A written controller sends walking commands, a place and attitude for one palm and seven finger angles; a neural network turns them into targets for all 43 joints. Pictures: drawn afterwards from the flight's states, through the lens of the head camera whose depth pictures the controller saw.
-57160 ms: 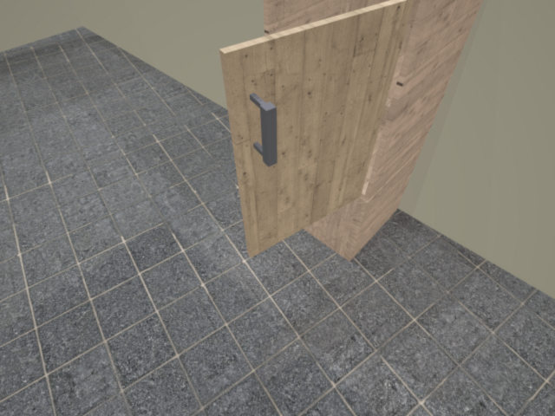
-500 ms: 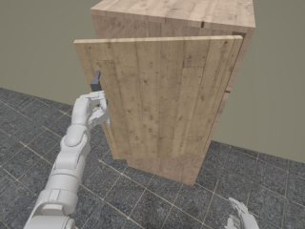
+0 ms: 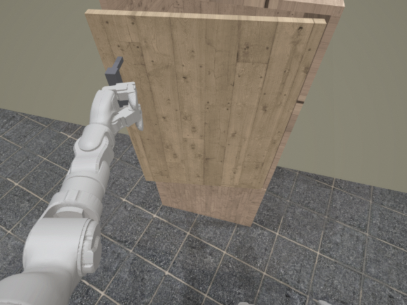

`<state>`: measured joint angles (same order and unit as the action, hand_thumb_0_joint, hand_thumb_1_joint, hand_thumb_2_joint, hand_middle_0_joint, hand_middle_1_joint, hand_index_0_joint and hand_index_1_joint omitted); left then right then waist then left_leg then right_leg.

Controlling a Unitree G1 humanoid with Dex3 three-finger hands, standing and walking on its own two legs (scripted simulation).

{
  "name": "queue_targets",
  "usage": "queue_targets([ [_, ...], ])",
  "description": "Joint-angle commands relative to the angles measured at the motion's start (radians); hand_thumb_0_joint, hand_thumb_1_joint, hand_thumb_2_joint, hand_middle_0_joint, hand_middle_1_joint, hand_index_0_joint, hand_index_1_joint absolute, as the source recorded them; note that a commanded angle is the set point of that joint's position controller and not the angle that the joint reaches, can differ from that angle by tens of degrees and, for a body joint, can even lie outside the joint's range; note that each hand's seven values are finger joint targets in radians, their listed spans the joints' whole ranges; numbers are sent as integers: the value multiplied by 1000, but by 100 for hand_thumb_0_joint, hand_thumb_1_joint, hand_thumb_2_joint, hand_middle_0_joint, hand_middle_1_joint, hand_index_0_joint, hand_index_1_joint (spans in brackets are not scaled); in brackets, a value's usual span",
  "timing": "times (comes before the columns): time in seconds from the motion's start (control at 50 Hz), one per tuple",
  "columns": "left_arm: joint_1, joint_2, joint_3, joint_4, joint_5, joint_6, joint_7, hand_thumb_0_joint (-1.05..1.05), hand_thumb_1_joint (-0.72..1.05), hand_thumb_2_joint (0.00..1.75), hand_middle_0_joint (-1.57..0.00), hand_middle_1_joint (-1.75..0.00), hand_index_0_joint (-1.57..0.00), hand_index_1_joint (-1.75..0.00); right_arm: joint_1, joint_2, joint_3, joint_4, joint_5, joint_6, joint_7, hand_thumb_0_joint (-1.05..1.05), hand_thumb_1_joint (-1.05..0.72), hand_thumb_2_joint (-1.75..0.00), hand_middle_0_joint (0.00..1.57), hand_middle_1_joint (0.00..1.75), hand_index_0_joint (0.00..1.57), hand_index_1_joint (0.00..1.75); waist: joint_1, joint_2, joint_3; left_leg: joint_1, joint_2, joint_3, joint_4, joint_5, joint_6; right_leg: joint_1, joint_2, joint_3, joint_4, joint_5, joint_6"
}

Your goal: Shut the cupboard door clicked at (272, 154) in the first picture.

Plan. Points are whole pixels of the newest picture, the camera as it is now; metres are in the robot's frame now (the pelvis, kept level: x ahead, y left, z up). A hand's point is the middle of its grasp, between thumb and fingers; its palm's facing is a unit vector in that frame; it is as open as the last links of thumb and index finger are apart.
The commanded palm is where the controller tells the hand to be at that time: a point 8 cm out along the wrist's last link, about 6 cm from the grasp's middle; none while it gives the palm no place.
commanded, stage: push the door shut along its arc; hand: left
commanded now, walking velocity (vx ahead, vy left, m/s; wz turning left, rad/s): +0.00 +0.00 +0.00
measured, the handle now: (123, 89) +0.53 +0.17 +0.12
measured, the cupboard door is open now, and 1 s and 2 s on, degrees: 10 0 0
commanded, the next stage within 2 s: pull the fist back off the door in 1.18 s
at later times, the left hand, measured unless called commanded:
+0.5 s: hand (153, 94) +0.51 +0.10 +0.13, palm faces -0.23 -0.97 -0.01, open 3.1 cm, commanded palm +0.52 +0.15 +0.13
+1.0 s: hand (167, 79) +0.56 +0.07 +0.13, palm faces -0.34 -0.94 -0.01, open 2.8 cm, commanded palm +0.58 +0.11 +0.13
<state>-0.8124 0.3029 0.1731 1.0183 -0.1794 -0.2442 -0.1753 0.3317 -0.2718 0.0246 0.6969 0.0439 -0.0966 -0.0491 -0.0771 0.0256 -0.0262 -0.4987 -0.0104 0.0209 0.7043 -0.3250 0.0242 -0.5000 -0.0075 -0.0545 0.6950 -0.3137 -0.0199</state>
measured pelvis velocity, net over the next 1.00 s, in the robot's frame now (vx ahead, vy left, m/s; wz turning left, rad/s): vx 0.01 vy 0.00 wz -0.02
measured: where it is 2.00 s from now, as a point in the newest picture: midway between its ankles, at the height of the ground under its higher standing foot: outside the picture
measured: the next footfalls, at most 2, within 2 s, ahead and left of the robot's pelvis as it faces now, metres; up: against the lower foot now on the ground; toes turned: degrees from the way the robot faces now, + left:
none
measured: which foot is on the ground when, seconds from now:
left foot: down 0.00-1.00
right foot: down 0.00-1.00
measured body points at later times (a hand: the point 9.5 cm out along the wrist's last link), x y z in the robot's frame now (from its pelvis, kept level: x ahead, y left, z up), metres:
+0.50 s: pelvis +0.00 +0.00 -0.01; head +0.09 +0.00 +0.43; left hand +0.52 +0.15 +0.13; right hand +0.01 -0.28 -0.12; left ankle +0.02 +0.10 -0.72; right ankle +0.02 -0.11 -0.72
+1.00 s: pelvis +0.01 +0.00 -0.02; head +0.14 +0.00 +0.41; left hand +0.57 +0.13 +0.13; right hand -0.04 -0.27 -0.13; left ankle +0.02 +0.10 -0.72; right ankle +0.02 -0.11 -0.72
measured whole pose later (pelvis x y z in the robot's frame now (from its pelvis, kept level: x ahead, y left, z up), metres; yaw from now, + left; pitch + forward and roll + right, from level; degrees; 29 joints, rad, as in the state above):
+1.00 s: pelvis +0.01 +0.00 -0.02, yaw -1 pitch +19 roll -2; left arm -1.27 0.51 0.24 1.36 -0.09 -0.22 -0.39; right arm 0.45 -0.29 0.02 0.70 0.00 -0.06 -0.03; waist -0.23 0.04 -0.05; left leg -0.79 0.02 0.01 0.85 -0.38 0.02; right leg -0.77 0.02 -0.07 0.78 -0.34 -0.02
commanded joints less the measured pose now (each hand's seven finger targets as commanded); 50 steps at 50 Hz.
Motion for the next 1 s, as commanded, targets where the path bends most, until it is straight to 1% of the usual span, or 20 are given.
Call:
queue_targets([
  [0.0,-569,167,18,-198,3,-102,-42,0,90,90,-130,-150,-130,-150,59,-157,-56,-94,-1,-38,-3,0,-90,-90,20,30,20,30,-51,-10,-378,200,0,-64,-71,170,2,46,26,38,-73,210,-9],
  [0.04,-614,184,21,-179,4,-107,-54,0,90,90,-130,-150,-130,-150,74,-162,-56,-87,-3,-35,-4,0,-90,-90,20,30,20,30,-66,13,-375,196,1,-66,-66,166,2,26,26,39,-72,204,-9],
  [0.08,-647,170,5,-166,2,-108,-69,0,90,90,-130,-150,-130,-150,85,-164,-59,-83,-2,-36,-3,0,-90,-90,20,30,20,30,-79,12,-377,195,2,-68,-61,163,2,12,28,40,-71,201,-8],
  [0.14,-665,201,27,-133,-6,-105,-87,0,90,90,-130,-150,-130,-150,108,-173,-60,-75,-4,-34,-5,0,-90,-90,20,30,20,30,-85,-11,-392,183,4,-72,-52,176,4,15,30,39,-66,215,-7],
  [0.16,-678,187,10,-128,-5,-104,-95,0,90,90,-130,-150,-130,-150,107,-171,-60,-75,-4,-34,-4,0,-90,-90,20,30,20,30,-89,23,-390,185,3,-71,-50,171,2,0,30,40,-64,208,-8],
  [0.2,-705,152,-18,-105,-6,-99,-106,0,90,90,-130,-150,-130,-150,120,-172,-61,-68,-6,-37,-3,0,-90,-90,20,30,20,30,-104,21,-388,195,6,-77,-45,157,2,-38,33,35,-65,183,-6],
  [0.24,-741,204,19,-96,-5,-102,-107,0,90,90,-130,-150,-130,-150,133,-181,-63,-58,-10,-38,-5,0,-90,-90,20,30,20,30,-110,18,-397,188,6,-82,-38,162,3,-42,33,36,-62,185,-6],
  [0.3,-785,209,5,-44,1,-93,-117,0,90,90,-130,-150,-130,-150,144,-185,-58,-49,-9,-38,-7,0,-90,-90,20,30,20,30,-136,-4,-365,131,4,-80,-33,102,8,-62,32,43,-67,140,-1],
  [0.38,-830,227,12,-14,12,-95,-126,0,90,90,-130,-150,-130,-150,160,-190,-58,-44,-13,-42,-4,0,-90,-90,20,30,20,30,-142,49,-410,151,6,-90,-11,128,5,-99,32,42,-48,145,-5],
  [0.48,-885,303,61,49,19,-75,-140,0,90,90,-130,-150,-130,-150,192,-200,-55,-37,-17,-36,-4,0,-90,-90,20,30,20,30,-165,20,-436,101,8,-90,14,148,11,-95,33,47,-33,172,0],
  [0.5,-899,293,49,52,24,-72,-144,0,90,90,-130,-150,-130,-150,194,-198,-54,-39,-19,-36,-2,0,-90,-90,20,30,20,30,-167,31,-439,89,6,-87,19,139,11,-96,33,49,-32,166,2],
  [0.54,-914,349,87,63,33,-75,-144,0,90,90,-130,-150,-130,-150,207,-203,-54,-41,-21,-32,-3,0,-90,-90,20,30,20,30,-168,26,-461,72,6,-86,31,168,13,-82,34,54,-21,198,2],
  [0.6,-925,324,69,77,44,-70,-153,0,90,90,-130,-150,-130,-150,222,-202,-58,-43,-26,-26,2,0,-90,-90,20,30,20,30,-175,48,-488,99,9,-92,48,206,10,-113,37,46,-8,217,0],
  [0.66,-956,360,94,95,48,-62,-158,0,90,90,-130,-150,-130,-150,243,-206,-57,-42,-32,-18,4,0,-90,-90,20,30,20,30,-181,64,-509,92,7,-92,62,232,11,-112,40,46,1,239,1],
  [0.74,-936,460,169,108,66,-49,-164,0,90,90,-130,-150,-130,-150,272,-213,-59,-55,-39,1,4,0,-90,-90,20,30,20,30,-164,43,-565,55,4,-81,76,298,14,-44,42,53,16,335,2],
  [0.76,-916,458,167,117,73,-45,-167,0,90,90,-130,-150,-130,-150,276,-211,-61,-60,-39,8,4,0,-90,-90,20,30,20,30,-162,40,-562,47,4,-78,79,306,14,-41,42,51,20,346,2],
  [0.82,-957,428,136,124,76,-40,-177,0,90,90,-130,-150,-130,-150,290,-209,-63,-58,-40,18,2,0,-90,-90,20,30,20,30,-190,17,-518,18,1,-70,86,276,21,-53,46,53,6,337,7],
  [0.86,-1005,379,92,108,78,-36,-185,0,90,90,-130,-150,-130,-150,291,-207,-66,-48,-41,21,4,0,-90,-90,20,30,20,30,-207,57,-503,50,4,-75,84,264,18,-108,48,48,-3,306,9],
  [0.92,-1044,380,91,115,67,-31,-196,0,90,90,-130,-150,-130,-150,307,-213,-68,-34,-44,23,-1,0,-90,-90,20,30,20,30,-223,63,-506,83,6,-86,92,281,20,-144,53,36,-2,288,2],
  [0.98,-1091,306,39,102,60,-28,-210,0,90,90,-130,-150,-130,-150,302,-210,-70,-17,-49,14,2,0,-90,-90,20,30,20,30,-235,132,-531,164,12,-100,106,307,13,-226,55,29,2,263,1],
])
